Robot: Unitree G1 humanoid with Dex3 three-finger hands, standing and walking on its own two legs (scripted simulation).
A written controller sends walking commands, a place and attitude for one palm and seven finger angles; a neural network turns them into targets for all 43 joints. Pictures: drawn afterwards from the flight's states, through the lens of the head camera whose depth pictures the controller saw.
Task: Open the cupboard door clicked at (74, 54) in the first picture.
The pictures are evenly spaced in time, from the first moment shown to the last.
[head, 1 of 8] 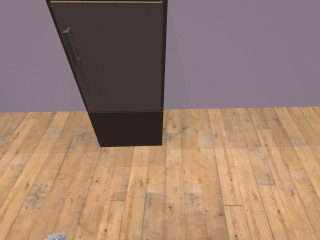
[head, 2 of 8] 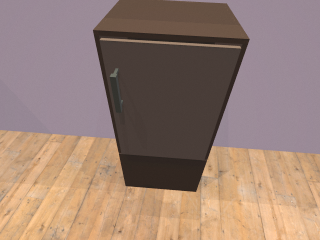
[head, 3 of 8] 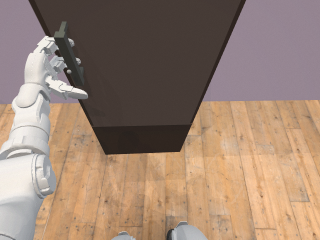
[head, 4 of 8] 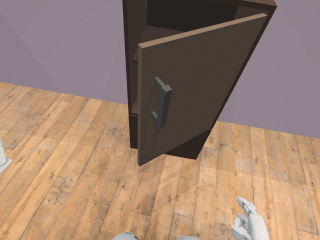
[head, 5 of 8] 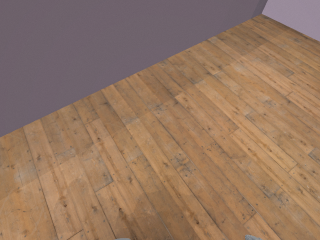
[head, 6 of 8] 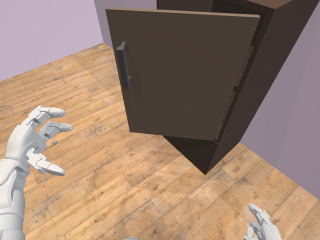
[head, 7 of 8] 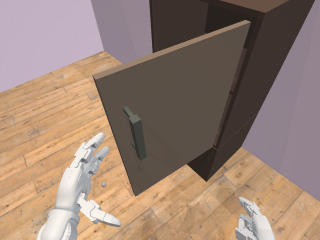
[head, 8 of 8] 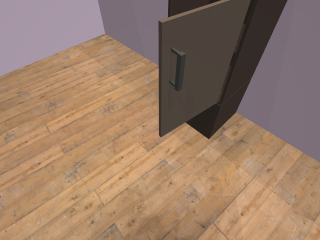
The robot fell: no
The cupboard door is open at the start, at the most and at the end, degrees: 0 84 82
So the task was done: yes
